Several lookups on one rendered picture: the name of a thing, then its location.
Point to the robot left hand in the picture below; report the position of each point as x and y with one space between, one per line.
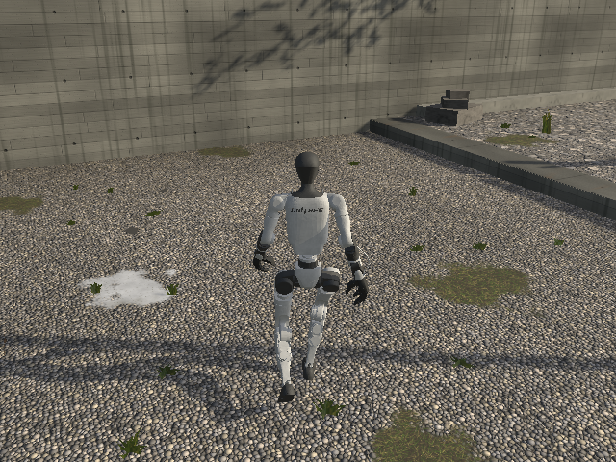
258 266

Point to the left robot shin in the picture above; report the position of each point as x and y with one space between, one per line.
283 357

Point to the right robot upper arm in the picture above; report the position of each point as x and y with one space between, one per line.
337 203

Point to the right robot shin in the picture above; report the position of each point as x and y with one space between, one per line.
314 338

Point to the robot left forearm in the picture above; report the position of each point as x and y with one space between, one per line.
261 249

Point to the robot shin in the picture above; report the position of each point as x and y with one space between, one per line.
314 338
283 357

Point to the robot right forearm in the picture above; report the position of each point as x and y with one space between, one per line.
354 261

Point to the robot right hand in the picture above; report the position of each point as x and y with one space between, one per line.
362 290

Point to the left robot upper arm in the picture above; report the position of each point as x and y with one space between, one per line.
277 203

